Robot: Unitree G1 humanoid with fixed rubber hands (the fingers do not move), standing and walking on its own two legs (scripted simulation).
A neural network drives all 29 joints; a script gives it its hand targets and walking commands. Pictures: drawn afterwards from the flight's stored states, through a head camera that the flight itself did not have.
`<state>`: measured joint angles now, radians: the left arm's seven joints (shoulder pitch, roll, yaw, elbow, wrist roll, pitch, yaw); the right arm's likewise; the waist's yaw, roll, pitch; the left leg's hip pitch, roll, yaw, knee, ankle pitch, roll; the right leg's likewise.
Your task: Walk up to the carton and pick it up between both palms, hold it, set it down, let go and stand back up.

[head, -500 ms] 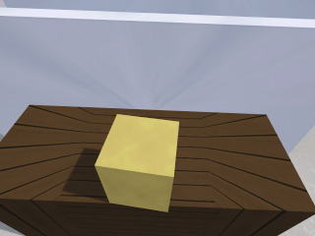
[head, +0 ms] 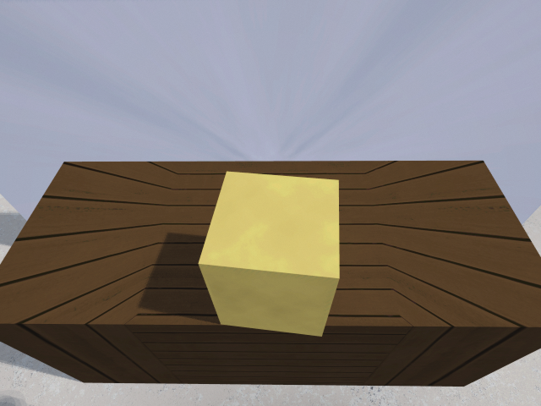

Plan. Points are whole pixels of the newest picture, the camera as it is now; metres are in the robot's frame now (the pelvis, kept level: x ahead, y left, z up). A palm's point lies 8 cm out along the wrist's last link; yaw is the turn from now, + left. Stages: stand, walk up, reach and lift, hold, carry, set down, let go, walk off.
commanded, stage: walk up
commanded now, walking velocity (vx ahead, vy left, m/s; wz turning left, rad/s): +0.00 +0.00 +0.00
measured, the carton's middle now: (275, 256) +0.41 +0.03 -0.09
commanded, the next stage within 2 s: stand in 0.62 s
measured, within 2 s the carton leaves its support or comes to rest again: neither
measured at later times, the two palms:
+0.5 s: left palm out of the picture -0.01 +0.26 -0.13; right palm out of the picture -0.02 -0.15 -0.15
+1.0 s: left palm out of the picture +0.05 +0.30 -0.18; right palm out of the picture +0.06 -0.19 -0.15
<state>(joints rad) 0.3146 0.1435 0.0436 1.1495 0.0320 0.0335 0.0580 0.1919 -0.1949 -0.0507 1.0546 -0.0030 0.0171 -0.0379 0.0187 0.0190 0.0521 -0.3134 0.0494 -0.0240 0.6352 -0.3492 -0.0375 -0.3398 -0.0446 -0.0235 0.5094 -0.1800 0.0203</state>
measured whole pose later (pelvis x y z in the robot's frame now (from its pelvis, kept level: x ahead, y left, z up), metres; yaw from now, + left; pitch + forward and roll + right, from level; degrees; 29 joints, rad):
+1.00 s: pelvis -0.04 +0.05 -0.03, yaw -1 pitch +3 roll +1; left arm -0.02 0.31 -0.04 0.94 -0.19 0.53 0.06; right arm -0.02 -0.16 -0.11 0.92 -0.01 0.34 0.06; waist -0.02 -0.07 0.10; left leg -0.52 -0.03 0.09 0.79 -0.33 0.06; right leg -0.48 -0.03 -0.04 0.84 -0.41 -0.01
